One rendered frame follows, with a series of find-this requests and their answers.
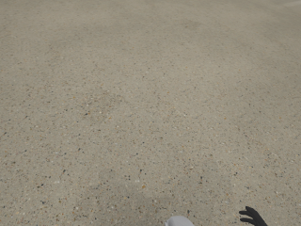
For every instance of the robot right hand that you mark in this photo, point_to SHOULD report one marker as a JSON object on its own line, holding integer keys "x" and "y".
{"x": 257, "y": 219}

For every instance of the right robot thigh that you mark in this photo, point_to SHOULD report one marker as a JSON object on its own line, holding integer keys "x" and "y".
{"x": 178, "y": 221}

